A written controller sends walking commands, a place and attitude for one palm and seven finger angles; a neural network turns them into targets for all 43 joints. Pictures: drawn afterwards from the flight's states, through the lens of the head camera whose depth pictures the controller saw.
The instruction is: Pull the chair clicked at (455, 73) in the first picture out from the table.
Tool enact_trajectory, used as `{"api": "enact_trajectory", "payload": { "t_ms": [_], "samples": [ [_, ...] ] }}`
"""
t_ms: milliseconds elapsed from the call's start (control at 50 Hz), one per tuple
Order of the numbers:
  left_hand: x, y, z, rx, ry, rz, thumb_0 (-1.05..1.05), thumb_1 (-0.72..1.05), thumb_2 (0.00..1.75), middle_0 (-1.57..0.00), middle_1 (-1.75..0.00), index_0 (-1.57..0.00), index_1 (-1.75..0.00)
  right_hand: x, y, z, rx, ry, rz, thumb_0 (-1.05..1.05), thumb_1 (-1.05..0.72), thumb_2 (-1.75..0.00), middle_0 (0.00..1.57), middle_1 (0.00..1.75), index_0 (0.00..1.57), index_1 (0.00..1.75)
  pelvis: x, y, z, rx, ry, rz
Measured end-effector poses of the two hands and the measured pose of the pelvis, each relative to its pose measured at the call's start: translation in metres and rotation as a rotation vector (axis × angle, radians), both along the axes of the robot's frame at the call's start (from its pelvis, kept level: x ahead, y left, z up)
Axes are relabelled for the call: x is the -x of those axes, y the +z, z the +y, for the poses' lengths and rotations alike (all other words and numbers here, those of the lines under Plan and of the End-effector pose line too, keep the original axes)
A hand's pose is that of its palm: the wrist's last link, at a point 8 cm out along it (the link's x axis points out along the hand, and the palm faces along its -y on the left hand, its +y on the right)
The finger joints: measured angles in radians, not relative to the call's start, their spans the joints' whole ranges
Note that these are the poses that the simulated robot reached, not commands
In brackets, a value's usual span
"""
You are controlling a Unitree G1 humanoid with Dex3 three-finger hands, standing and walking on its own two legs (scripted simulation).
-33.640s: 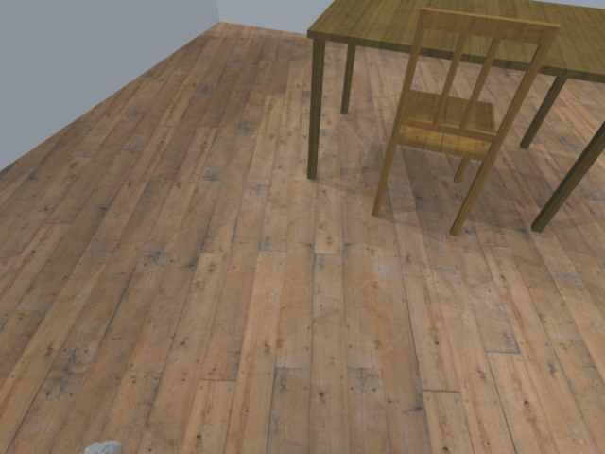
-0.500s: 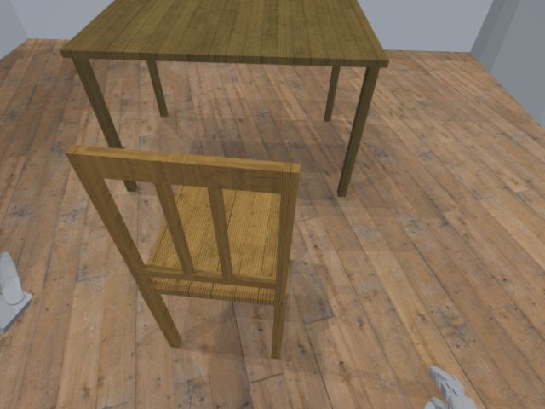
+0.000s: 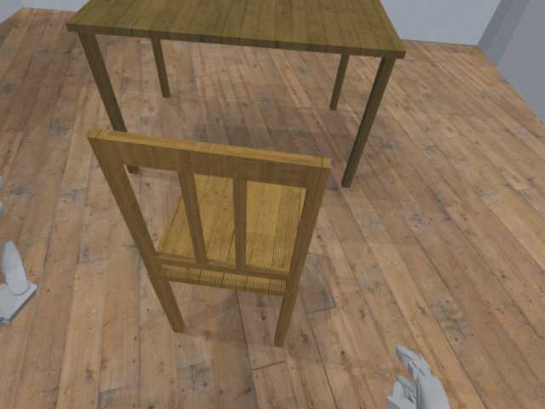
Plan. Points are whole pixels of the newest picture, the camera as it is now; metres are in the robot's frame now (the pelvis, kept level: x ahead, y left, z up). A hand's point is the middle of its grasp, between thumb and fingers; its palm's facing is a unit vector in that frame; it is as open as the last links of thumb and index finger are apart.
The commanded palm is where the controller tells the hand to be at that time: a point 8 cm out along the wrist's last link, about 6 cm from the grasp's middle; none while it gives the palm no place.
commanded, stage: stop stepping back and stand still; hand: left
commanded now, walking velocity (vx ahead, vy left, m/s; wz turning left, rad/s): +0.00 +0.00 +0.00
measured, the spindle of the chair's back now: (194, 222) +0.48 +0.18 -0.09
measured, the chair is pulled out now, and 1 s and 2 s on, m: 0.65 0.65 0.65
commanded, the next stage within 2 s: let the arm hang, fingers relaxed in 0.22 s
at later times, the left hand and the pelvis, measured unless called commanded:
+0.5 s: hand (132, 383) +0.17 +0.22 -0.09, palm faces +0.09 -0.93 -0.34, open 7.4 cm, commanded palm none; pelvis +0.00 +0.00 -0.01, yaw +2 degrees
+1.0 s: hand out of the picture -0.03 +0.16 -0.17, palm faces +0.04 -0.97 -0.24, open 7.3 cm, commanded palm none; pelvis -0.01 -0.03 +0.00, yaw +2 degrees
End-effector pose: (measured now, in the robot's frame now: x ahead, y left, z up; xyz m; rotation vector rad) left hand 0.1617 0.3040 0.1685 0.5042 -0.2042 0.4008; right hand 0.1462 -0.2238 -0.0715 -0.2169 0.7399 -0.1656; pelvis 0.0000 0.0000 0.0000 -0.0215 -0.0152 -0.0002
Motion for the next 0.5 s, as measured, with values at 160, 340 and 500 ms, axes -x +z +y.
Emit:
{"api": "enact_trajectory", "payload": {
  "t_ms": [160,340,500],
  "samples": [
    [-0.009,-0.004,0.001,0.008,-0.014,0.015,0.01,0.89,0.89,-0.21,-0.3,-0.21,-0.3,0.001,-0.002,-0.004,0.017,-0.022,0.023,0.02,-0.9,-0.9,0.21,0.3,0.21,0.3,-0.005,0.0,0.004,0.0,-0.001,0.001],
    [-0.017,0.0,-0.004,-0.04,-0.045,0.016,0.01,0.89,0.89,-0.21,-0.3,-0.21,-0.3,-0.008,-0.003,-0.009,-0.002,-0.011,-0.001,0.01,-0.9,-0.9,0.21,0.3,0.21,0.3,-0.01,0.0,0.002,0.002,0.005,0.011],
    [0.011,-0.224,-0.044,0.354,0.051,0.908,0.0,0.9,0.89,-0.19,-0.3,-0.19,-0.3,0.015,-0.054,-0.014,-0.077,0.038,0.201,0.01,-0.91,-0.9,0.2,0.3,0.21,0.3,-0.003,-0.01,-0.001,-0.022,0.032,0.026]
  ]
}}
